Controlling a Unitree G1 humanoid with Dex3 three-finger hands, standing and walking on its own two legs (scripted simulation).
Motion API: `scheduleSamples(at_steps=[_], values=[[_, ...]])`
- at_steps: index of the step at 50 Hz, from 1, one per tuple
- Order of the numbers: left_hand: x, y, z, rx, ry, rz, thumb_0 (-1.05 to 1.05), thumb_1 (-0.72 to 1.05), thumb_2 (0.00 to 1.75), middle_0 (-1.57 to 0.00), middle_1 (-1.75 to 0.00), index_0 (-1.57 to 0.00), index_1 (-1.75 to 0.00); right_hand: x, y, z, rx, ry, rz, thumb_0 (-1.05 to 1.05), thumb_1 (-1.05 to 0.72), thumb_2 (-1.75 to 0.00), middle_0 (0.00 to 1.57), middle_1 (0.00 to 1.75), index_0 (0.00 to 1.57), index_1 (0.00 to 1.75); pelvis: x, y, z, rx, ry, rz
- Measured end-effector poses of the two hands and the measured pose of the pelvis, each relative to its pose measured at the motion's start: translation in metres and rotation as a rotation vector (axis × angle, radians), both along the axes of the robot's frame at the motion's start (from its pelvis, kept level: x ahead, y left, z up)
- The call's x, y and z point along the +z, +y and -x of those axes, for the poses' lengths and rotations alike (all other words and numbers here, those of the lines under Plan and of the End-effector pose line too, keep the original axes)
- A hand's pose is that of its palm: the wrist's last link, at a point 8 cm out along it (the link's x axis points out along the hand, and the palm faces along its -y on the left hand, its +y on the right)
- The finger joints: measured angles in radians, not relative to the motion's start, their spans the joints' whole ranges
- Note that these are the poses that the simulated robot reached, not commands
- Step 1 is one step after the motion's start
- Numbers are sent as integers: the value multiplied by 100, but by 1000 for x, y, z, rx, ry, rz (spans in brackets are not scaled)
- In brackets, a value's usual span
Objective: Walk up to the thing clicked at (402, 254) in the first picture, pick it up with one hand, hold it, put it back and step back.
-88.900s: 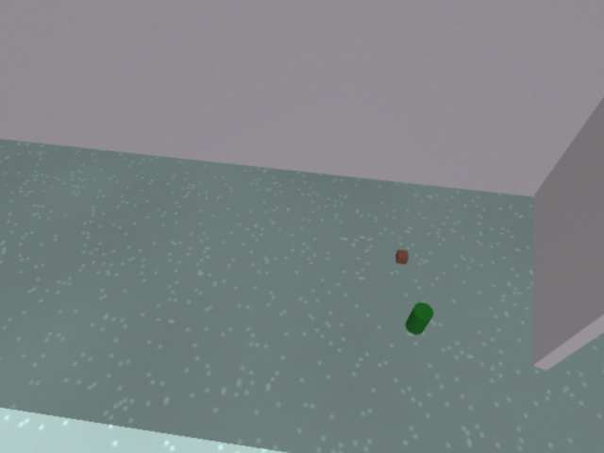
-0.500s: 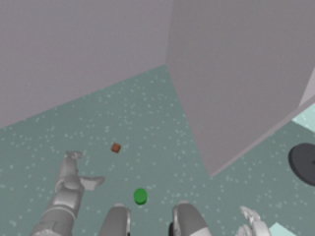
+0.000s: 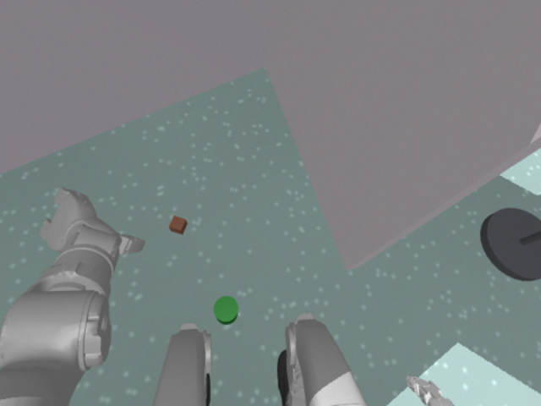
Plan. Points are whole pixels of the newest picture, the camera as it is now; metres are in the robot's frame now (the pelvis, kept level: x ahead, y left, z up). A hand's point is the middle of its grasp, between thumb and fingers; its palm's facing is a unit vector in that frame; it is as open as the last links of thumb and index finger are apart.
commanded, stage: go down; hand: left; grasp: from above
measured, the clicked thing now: (178, 225) +0.58 +0.20 -0.60
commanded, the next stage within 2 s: none
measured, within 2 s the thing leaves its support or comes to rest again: neither
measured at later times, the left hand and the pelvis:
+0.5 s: hand (106, 194) +0.48 +0.26 -0.15, palm faces +0.00 -0.55 -0.83, open 14.5 cm; pelvis -0.02 +0.01 -0.08, yaw -3 degrees
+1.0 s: hand (113, 182) +0.52 +0.26 -0.17, palm faces -0.04 -0.48 -0.88, open 14.6 cm; pelvis -0.02 +0.00 -0.11, yaw -4 degrees
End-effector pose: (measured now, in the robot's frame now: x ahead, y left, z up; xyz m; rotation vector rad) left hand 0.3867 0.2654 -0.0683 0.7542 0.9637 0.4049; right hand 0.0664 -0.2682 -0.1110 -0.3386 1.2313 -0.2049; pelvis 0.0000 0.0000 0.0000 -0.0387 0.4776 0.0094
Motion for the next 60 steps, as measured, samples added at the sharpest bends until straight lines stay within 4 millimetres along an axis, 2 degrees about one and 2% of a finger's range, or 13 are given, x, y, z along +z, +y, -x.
scheduleSamples(at_steps=[4, 8, 13, 18, 25, 33, 40, 49, 60], values=[[2, -1, -27, 17, 23, -40, -1, -51, 95, -4, -101, -4, -99, -11, 2, 25, -35, 61, -29, 0, -90, -89, 20, 30, 20, 30, -10, 1, 0, -6, 38, 7], [1, -5, -45, 27, 54, -68, -1, -52, 95, -4, -100, -4, -99, -21, 7, 49, -66, 103, -62, 0, -90, -89, 20, 30, 20, 30, -20, 3, 2, -14, 70, 12], [-7, -3, -59, 42, 85, -113, -1, -53, 96, -5, -100, -4, -99, -35, 14, 73, -95, 138, -99, 0, -90, -89, 20, 30, 20, 30, -36, 4, 6, -25, 108, 15], [-20, 4, -68, 72, 88, -147, -1, -53, 96, -5, -101, -5, -100, -54, 20, 87, -105, 160, -126, 0, -90, -89, 20, 30, 20, 30, -54, 4, 13, -31, 137, 18], [-30, 12, -86, 98, 58, -167, -1, -55, 97, -6, -100, -5, -101, -75, 22, 93, -121, 167, -136, 0, -90, -89, 20, 30, 20, 30, -75, 6, 20, -34, 161, 27], [-26, 9, -107, 63, 87, -213, -1, -58, 95, -9, -93, -5, -96, -83, 17, 88, -133, 151, -133, 0, -91, -90, 20, 30, 20, 30, -85, 8, 17, -38, 183, 32], [-31, 4, -116, 58, 105, -246, -1, -59, 96, -10, -91, -4, -95, -91, 14, 84, -117, 136, -140, 0, -91, -90, 20, 30, 20, 30, -96, 7, 13, -42, 194, 26], [-45, 4, -122, 81, 89, -252, -1, -59, 97, -11, -94, -5, -98, -106, 14, 88, -105, 149, -168, 0, -91, -90, 20, 30, 20, 30, -110, 5, 18, -47, 196, 20], [-29, 2, -127, 76, 83, -284, -1, -59, 101, -10, -100, -4, -104, -113, 13, 108, -130, 170, -181, 0, -92, -90, 20, 30, 20, 30, -117, 3, 25, -52, 193, 14]])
